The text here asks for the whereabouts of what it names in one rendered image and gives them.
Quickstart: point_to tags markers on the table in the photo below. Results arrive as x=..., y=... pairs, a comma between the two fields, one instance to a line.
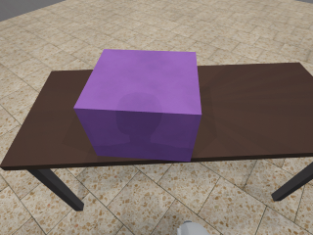
x=248, y=112

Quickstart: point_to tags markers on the right robot thigh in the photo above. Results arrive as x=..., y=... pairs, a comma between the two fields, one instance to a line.
x=191, y=228

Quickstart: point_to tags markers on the carton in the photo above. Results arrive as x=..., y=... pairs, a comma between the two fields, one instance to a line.
x=142, y=104

